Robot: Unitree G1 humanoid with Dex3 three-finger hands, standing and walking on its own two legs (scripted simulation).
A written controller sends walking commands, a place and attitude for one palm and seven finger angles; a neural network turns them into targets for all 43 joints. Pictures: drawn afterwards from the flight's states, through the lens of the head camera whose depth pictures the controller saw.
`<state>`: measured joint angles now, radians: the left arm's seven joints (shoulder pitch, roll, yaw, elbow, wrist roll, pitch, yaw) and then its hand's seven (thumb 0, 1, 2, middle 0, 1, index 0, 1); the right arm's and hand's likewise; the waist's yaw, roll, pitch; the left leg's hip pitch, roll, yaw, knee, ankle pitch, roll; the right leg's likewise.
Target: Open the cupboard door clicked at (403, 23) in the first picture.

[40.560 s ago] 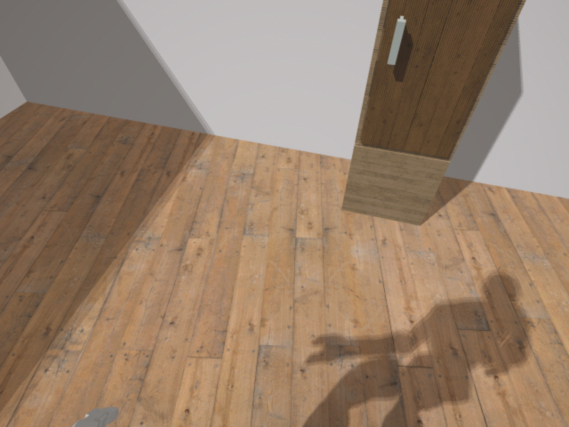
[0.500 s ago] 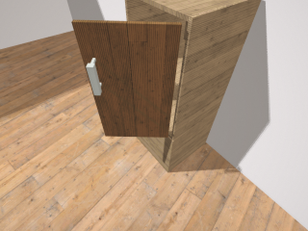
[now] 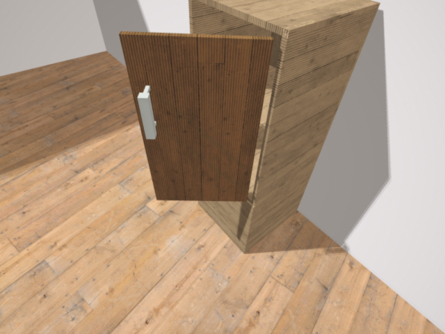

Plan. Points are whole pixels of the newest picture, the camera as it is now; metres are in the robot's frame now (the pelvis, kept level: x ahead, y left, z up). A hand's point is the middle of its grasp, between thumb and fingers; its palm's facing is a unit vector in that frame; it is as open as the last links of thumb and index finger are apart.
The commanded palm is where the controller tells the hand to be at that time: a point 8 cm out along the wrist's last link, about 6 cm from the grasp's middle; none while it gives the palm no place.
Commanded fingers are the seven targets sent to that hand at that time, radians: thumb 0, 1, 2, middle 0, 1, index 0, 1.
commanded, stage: look again from close up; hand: left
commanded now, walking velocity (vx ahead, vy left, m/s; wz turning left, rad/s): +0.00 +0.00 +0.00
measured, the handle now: (149, 112) +0.61 +0.22 +0.07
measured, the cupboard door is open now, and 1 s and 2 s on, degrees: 51 51 51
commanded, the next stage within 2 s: shuffle to correct the standing spot in 0.18 s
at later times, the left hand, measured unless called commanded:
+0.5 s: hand out of the picture -0.08 +0.16 -0.17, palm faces +0.09 -0.98 -0.15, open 7.3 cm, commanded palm none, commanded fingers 0.00 0.90 0.90 -0.20 -0.30 -0.20 -0.30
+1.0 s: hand out of the picture +0.10 +0.17 -0.16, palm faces +0.00 -0.98 -0.21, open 7.3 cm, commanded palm none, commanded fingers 0.00 0.90 0.90 -0.20 -0.30 -0.20 -0.30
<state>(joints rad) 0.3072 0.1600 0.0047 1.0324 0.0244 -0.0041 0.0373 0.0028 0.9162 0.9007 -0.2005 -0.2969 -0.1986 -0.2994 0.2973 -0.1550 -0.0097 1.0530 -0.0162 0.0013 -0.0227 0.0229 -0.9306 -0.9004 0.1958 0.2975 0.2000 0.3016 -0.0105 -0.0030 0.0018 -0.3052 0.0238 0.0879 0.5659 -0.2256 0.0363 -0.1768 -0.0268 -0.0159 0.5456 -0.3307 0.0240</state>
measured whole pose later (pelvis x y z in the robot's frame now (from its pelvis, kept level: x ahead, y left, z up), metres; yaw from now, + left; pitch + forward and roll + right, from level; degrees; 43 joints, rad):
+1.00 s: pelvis +0.05 -0.02 +0.01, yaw +0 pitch +0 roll +1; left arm 0.25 0.18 0.05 1.00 0.03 -0.03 0.00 0.02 0.94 0.90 -0.20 -0.30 -0.20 -0.30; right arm 0.44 -0.08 -0.01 1.11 -0.02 -0.04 -0.01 0.01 -0.90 -0.90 0.20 0.30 0.20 0.30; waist -0.04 -0.01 0.01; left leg -0.20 0.00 0.11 0.47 -0.28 0.03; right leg -0.33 -0.06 -0.08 0.54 -0.27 -0.01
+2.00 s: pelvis +0.06 -0.03 +0.01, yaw +2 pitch -2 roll -1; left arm 0.33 0.12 0.00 1.08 0.01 0.00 0.02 0.01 0.92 0.90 -0.20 -0.30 -0.20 -0.30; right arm 0.32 -0.14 -0.01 1.13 -0.01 0.02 -0.03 0.00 -0.91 -0.90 0.19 0.30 0.20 0.30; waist -0.01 -0.03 0.02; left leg -0.29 0.05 0.04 0.46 -0.13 -0.01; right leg -0.12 0.02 -0.09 0.46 -0.30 -0.03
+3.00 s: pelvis +0.06 -0.01 -0.04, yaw +1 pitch +8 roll +0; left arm 0.30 0.18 0.14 0.14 -0.21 -0.48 -0.19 0.00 0.74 0.82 -0.21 -0.41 -0.21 -0.42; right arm 0.15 -0.22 -0.03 0.64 0.02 -0.25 -0.02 0.01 -0.90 -0.90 0.20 0.30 0.20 0.30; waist -0.01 -0.01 -0.13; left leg -0.70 0.01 0.05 0.87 -0.31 0.03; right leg -0.56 -0.02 -0.05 0.92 -0.49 0.00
